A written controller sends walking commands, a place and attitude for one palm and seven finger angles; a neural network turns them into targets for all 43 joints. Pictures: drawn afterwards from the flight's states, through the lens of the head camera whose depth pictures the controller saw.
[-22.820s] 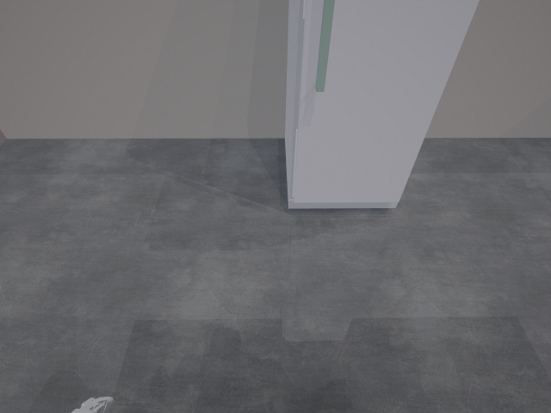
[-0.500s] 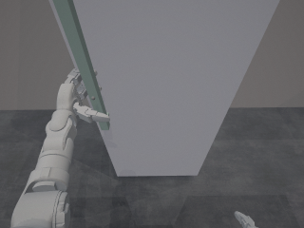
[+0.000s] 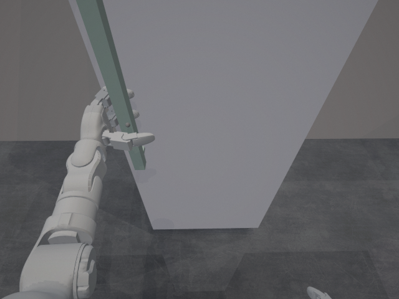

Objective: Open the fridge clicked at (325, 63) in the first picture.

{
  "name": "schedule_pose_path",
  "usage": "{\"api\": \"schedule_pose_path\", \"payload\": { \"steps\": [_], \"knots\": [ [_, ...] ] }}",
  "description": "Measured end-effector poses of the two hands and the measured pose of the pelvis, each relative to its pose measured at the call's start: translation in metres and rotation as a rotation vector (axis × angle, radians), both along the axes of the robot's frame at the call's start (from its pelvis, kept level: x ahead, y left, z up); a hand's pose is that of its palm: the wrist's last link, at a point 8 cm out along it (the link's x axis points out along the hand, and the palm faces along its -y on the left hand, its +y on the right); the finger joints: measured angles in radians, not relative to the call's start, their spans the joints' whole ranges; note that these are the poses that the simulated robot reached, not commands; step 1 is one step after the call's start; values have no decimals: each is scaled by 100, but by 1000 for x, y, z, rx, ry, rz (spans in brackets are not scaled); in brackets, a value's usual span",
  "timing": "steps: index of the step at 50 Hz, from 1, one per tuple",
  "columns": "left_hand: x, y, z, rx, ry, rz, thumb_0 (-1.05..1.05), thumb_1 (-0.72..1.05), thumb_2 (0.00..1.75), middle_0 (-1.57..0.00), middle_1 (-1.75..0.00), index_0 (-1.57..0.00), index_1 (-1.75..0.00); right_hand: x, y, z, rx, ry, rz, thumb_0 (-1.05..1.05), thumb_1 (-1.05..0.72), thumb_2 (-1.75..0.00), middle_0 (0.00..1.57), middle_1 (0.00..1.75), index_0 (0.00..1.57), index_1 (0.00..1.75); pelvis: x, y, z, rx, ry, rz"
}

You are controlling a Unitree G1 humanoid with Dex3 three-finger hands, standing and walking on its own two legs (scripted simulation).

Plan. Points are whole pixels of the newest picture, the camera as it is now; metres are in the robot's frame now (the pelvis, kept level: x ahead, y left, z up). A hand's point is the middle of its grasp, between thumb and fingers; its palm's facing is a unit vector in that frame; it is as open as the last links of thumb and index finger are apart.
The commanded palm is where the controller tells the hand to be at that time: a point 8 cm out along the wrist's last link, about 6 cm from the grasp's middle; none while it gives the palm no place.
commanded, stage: grip the handle and tug to test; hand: left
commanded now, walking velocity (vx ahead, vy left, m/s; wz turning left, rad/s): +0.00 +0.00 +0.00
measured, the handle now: (121, 86) +0.48 +0.17 +0.18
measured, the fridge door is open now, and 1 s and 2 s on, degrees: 0 0 21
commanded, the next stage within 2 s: pull the door a little, standing still in 1.12 s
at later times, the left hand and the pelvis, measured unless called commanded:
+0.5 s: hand (132, 126) +0.42 +0.15 +0.12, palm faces +0.02 -1.00 +0.00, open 6.1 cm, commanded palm +0.39 +0.21 +0.13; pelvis +0.00 -0.01 +0.00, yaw +0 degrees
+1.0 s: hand (132, 126) +0.42 +0.15 +0.12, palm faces +0.03 -1.00 +0.00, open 6.1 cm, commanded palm +0.37 +0.21 +0.13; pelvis +0.02 -0.01 +0.01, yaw -2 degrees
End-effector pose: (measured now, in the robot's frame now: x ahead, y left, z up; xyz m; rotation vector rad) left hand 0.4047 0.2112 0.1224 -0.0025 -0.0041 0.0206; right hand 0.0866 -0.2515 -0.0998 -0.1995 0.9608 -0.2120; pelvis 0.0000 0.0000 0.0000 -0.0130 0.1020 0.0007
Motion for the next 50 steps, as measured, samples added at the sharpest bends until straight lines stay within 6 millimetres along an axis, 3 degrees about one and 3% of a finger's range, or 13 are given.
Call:
{"api": "schedule_pose_path", "payload": {
  "steps": [9, 19, 41, 50],
  "knots": [
    [0, -5, 8, 7, -36, -3, 0, 22, 61, -38, -131, -38, -130, 8, 4, -1, 18, -17, 3, 1, -91, -90, 20, 30, 20, 30, 5, 1, 1, 0, 3, -7],
    [-4, -10, 1, 13, -1, -3, 2, 62, 78, -42, -137, -42, -136, 17, 0, 3, 14, -37, 13, 1, -91, -90, 20, 30, 20, 30, 5, -4, 1, 2, -6, -6],
    [-6, -11, 1, 1, -1, 9, 2, 65, 79, -37, -140, -37, -140, 10, -17, 5, 1, -33, -34, 1, -91, -90, 20, 30, 20, 30, 6, -14, 4, 7, -16, -22],
    [-7, -12, 1, -1, -1, 8, 2, 67, 77, -34, -140, -34, -140, 18, -17, 9, 11, -55, -51, 1, -91, -90, 20, 30, 20, 30, 16, -13, 5, 9, -16, -39]
  ]
}}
